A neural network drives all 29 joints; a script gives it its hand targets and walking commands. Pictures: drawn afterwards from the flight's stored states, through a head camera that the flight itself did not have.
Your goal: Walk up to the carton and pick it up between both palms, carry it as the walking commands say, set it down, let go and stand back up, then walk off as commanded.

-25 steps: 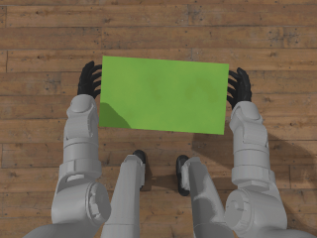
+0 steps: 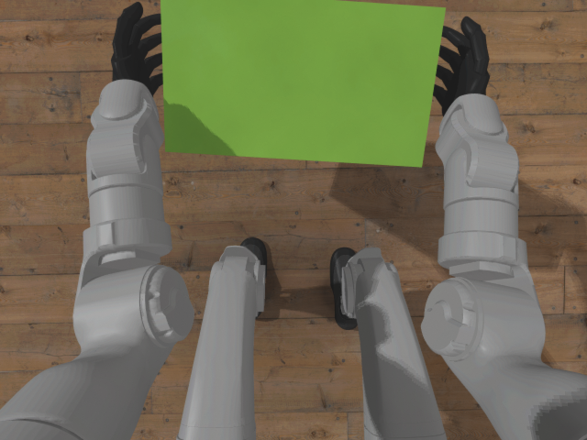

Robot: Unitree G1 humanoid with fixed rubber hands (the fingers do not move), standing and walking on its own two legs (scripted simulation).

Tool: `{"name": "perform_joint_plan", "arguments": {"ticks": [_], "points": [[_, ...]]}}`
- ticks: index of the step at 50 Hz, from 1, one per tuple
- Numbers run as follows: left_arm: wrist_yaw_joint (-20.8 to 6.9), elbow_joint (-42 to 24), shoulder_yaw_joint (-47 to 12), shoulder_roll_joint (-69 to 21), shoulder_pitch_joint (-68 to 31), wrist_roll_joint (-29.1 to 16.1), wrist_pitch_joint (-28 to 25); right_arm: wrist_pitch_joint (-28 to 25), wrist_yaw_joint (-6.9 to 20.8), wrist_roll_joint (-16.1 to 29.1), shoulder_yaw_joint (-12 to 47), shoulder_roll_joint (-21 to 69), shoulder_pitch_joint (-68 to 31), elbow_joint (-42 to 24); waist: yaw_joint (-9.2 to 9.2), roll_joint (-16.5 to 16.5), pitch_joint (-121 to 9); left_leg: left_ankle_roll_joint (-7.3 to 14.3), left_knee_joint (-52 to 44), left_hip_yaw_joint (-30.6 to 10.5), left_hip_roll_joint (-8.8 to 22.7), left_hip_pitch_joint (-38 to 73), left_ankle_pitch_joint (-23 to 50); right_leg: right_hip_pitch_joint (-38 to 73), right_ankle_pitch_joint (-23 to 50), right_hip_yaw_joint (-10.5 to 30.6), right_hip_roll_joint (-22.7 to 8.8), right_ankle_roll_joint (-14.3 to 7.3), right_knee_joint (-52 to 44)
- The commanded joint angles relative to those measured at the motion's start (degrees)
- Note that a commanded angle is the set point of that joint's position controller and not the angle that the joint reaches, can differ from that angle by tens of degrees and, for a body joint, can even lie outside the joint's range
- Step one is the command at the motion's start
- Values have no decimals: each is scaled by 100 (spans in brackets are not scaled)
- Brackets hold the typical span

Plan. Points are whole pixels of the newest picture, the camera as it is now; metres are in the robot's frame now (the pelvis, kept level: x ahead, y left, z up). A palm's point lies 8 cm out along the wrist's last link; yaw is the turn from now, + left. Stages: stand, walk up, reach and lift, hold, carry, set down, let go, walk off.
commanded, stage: set down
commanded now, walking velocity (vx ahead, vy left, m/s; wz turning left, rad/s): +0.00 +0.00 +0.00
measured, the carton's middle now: (297, 94) +0.52 +0.01 -0.21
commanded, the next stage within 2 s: none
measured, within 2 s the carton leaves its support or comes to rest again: neither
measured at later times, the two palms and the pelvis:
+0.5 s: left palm (178, 101) +0.51 +0.19 -0.21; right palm (432, 111) +0.49 -0.18 -0.21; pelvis -0.03 +0.01 -0.06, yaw -1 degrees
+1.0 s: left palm (193, 75) +0.57 +0.19 -0.29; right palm (414, 92) +0.54 -0.18 -0.29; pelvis -0.01 +0.01 -0.11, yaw -1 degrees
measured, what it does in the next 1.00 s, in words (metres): lowers itself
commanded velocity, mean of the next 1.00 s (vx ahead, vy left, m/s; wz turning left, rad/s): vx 0.00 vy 0.00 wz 0.00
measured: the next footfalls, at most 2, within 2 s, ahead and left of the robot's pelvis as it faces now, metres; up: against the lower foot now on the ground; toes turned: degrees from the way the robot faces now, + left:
none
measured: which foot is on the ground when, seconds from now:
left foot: down 0.00-1.00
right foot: down 0.00-1.00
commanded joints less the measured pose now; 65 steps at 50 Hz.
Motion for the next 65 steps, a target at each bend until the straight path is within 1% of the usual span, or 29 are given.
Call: {"name": "perform_joint_plan", "arguments": {"ticks": [1, 2, 4, 5, 7, 14, 15, 17, 18, 19, 20, 21, 23, 26, 30, 35, 36, 38, 42, 43, 45, 49, 53, 54, 55, 57, 58, 62, 65], "points": [[-1973, -165, -3488, -4765, -3822, -1238, -51, -2, 2076, 1116, 3729, 4154, -4617, -558, -125, -81, -8520, 136, 164, 655, -616, 3229, 791, 2804, 844, -375, 545, 123, -277], [-1990, -352, -3561, -4850, -3899, -1241, -68, 32, 2049, 1178, 3818, 4295, -4316, -640, 108, 256, -9082, 107, 194, 751, -641, 3430, 1011, 3287, 1077, -302, 574, 70, -248], [-1991, -632, -3624, -4833, -4112, -1392, -150, -6, 2085, 1265, 4000, 4279, -4650, -870, -242, -243, -9455, 179, 401, 643, -662, 3228, 1183, 3271, 1489, -372, 565, 131, -15], [-1970, -453, -3481, -4925, -3888, -1265, -111, -50, 2107, 1378, 4168, 4181, -5173, -1200, 120, -147, -9504, 154, 381, 665, -669, 3404, 1372, 3120, 1457, -373, 583, 159, 118], [-1949, -197, -3666, -4853, -3907, -1148, -66, -73, 2112, 1413, 3970, 4199, -4849, -718, 27, 218, -9115, 88, 483, 688, -635, 3263, 1301, 2678, 1325, -409, 624, 109, 153], [-1490, -1945, -4575, -4516, -4852, -1999, -404, -484, 1841, 2193, 4916, 3321, -6209, -2615, -145, 201, -12383, 68, 1234, 415, -576, 5326, 3605, 3274, 2950, -553, 644, 130, 911], [-1373, -3057, -4869, -4288, -5633, -2139, -521, -474, 1730, 2240, 5072, 3268, -6174, -2773, -294, 446, -13110, 36, 1515, 523, -648, 5454, 3809, 3858, 3322, -388, 614, 171, 974], [-1168, -2638, -4712, -3941, -5547, -2164, -448, -367, 1550, 2146, 4962, 2879, -5958, -2573, -338, 158, -13280, 19, 1582, 575, -545, 5891, 3320, 3896, 2697, -419, 522, 244, 972], [-1129, -2748, -4723, -3613, -6257, -2194, -359, -208, 1491, 1880, 4454, 2414, -5942, -2245, -715, 107, -13489, -96, 1403, 428, -496, 6155, 2921, 3834, 2374, -735, 496, 216, 985], [-1080, -1612, -4526, -3773, -5985, -1959, -191, -251, 1531, 1857, 4399, 2098, -6221, -1867, -320, 494, -12707, -157, 1436, 536, -442, 5959, 2365, 3061, 1535, -709, 502, 115, 1015], [-1112, -1980, -4553, -3651, -5944, -1960, -232, -189, 1455, 1790, 4551, 2298, -6063, -2036, -615, 259, -12273, -121, 1543, 577, -443, 5507, 2434, 3390, 1849, -751, 471, 132, 1022], [-1017, -2461, -4387, -3317, -6293, -1735, -219, -132, 1441, 1959, 4425, 2416, -6237, -2035, -267, 320, -12343, -47, 1509, 551, -392, 5768, 2660, 3260, 1900, -637, 494, 130, 1101], [-1062, -1836, -4323, -3459, -6723, -2035, -149, -106, 1421, 1833, 4398, 2223, -6894, -1886, -326, 189, -11429, -5, 1443, 664, -356, 4914, 1396, 3124, 966, -536, 411, 69, 965], [-1187, -339, -3489, -3040, -6887, -1441, -67, 88, 1595, 1627, 3621, 2684, -6972, -232, 158, 74, -8336, 155, 1213, 779, -318, 2956, -873, 1711, -953, -440, 314, -4, 842], [-1566, 1897, -2363, -3524, -5687, -703, 187, 236, 1961, 948, 2507, 3051, -6230, 1641, 68, 83, -5814, 239, 1084, 689, -286, 1670, -2427, 840, -2395, -529, 262, -47, 756], [-1754, 1240, -2487, -4015, -5273, -865, -146, -116, 2025, 1013, 2577, 3256, -5902, 545, -135, 237, -6915, 211, 1817, 714, -391, 2533, 507, 1053, 407, -503, 456, 132, 1309], [-1763, 1244, -2868, -4398, -5553, -1152, -189, -236, 1993, 1022, 2529, 3113, -6102, 392, -565, 519, -7312, 127, 1849, 583, -433, 2818, 633, 849, 494, -587, 450, 99, 1401], [-1679, 841, -2754, -3952, -6176, -1312, -347, -347, 1943, 1236, 2814, 3059, -7034, -185, -130, 322, -7331, 214, 1935, 632, -400, 2263, 252, 920, 150, -483, 410, 72, 1484], [-1476, -499, -3697, -3872, -6806, -2253, -556, -563, 1499, 2100, 4049, 2797, -7828, -1896, -331, 217, -10912, 235, 2567, 587, -509, 3498, 2238, 3234, 2413, -456, 334, 116, 2124], [-1396, -635, -3908, -3574, -6703, -2351, -523, -539, 1378, 2098, 4162, 2432, -7852, -2137, -630, 5, -11764, 185, 2637, 511, -481, 3775, 2472, 3796, 2820, -595, 327, 147, 2306], [-1052, -1897, -3896, -3149, -7155, -2532, -657, -509, 1174, 2483, 4439, 2205, -7724, -2637, -198, 92, -13186, 169, 2887, 530, -496, 4809, 3456, 4138, 3484, -440, 355, 181, 2416], [-929, 57, -3240, -3203, -5493, -1762, -564, -422, 1175, 2111, 4273, 2271, -6431, -410, 85, 55, -10128, 172, 2856, 455, -383, 3892, 2892, 2379, 2398, -426, 434, 252, 2345], [-1122, 752, -3481, -3676, -5507, -1685, -641, -493, 1416, 1933, 3659, 2922, -5959, 474, -103, 205, -8187, 134, 2843, 470, -347, 2976, 2155, 1191, 1742, -483, 418, 121, 2397], [-1128, 785, -3182, -3496, -5371, -1620, -680, -506, 1444, 2125, 3882, 2848, -6369, 240, 294, 103, -8204, 192, 2893, 570, -316, 2831, 1990, 1338, 1518, -453, 408, 190, 2351], [-1228, 1538, -3151, -3446, -5350, -1483, -561, -464, 1521, 1819, 3431, 2540, -6246, 835, -150, 100, -7023, 230, 2880, 532, -289, 2310, 1334, 731, 1057, -536, 410, 120, 2330], [-1275, 1388, -3110, -3450, -5702, -1658, -562, -562, 1506, 1995, 3667, 2405, -7262, -91, 6, -69, -7243, 257, 2874, 488, -247, 2182, 885, 1062, 747, -520, 335, 86, 2483], [-1263, 1165, -3005, -3176, -5934, -1563, -638, -511, 1529, 2015, 3406, 2522, -6899, 517, 153, 219, -6799, 281, 2916, 633, -264, 1895, 827, 934, 773, -407, 330, 128, 2415], [-1172, 443, -3179, -2832, -7304, -2152, -774, -658, 1399, 2054, 3530, 1836, -7924, -238, -362, 35, -7465, 302, 3108, 439, -190, 2273, 783, 1246, 701, -490, 232, 119, 2590], [-985, 175, -3524, -2517, -7648, -2242, -847, -694, 1234, 2283, 3711, 1902, -7809, -242, -284, 251, -8231, 298, 3375, 428, -216, 2844, 1371, 1425, 1240, -452, 249, 119, 2789]]}}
